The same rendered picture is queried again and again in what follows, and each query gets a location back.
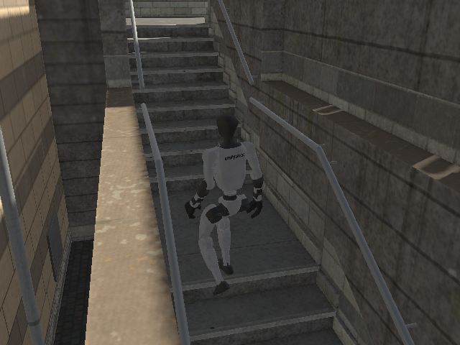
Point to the left robot forearm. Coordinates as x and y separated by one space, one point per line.
200 195

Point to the left robot hand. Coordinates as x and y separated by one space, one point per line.
190 210

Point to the humanoid robot torso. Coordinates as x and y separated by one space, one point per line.
229 174

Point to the robot left shin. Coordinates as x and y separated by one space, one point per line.
210 258

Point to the right robot forearm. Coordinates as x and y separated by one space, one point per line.
257 194

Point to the robot right upper arm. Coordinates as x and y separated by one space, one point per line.
253 161

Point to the robot left upper arm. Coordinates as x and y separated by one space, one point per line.
209 156

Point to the right robot hand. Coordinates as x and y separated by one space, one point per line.
253 204

